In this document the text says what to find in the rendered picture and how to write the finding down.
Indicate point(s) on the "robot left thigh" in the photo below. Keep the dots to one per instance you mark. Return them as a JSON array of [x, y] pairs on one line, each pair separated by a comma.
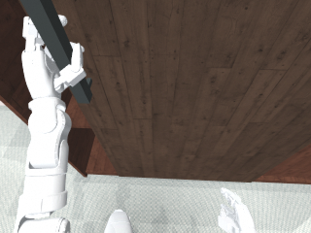
[[119, 222]]

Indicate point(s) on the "wardrobe door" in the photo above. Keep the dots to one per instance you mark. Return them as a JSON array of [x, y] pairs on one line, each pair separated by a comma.
[[200, 90], [298, 165]]

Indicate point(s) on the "right robot hand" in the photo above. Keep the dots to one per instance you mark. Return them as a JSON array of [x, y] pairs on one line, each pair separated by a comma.
[[238, 219]]

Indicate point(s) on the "robot left forearm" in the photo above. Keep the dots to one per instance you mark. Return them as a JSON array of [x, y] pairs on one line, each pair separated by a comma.
[[46, 162]]

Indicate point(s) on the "robot left upper arm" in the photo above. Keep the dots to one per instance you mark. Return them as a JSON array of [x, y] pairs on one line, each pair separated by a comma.
[[46, 225]]

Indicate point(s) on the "handle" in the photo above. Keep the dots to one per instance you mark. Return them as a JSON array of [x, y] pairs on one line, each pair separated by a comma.
[[47, 22]]

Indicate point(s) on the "left robot hand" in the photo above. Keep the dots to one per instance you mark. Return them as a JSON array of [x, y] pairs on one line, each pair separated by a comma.
[[39, 68]]

